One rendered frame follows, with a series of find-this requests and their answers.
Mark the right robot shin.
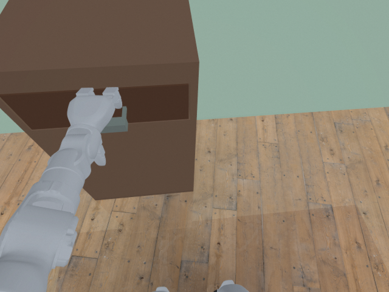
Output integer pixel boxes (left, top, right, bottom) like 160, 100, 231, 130
219, 280, 234, 289

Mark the left robot upper arm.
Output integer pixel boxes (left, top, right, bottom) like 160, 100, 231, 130
0, 204, 79, 292

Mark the left robot forearm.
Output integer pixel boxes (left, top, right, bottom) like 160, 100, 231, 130
0, 123, 102, 256

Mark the handle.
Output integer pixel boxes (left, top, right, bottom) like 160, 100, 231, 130
101, 106, 128, 133

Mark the cabinet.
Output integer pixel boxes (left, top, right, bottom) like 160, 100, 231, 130
0, 0, 199, 200

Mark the drawer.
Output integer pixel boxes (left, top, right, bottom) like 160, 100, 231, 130
0, 83, 188, 130

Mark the left robot hand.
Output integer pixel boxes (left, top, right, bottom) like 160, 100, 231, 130
67, 87, 122, 166

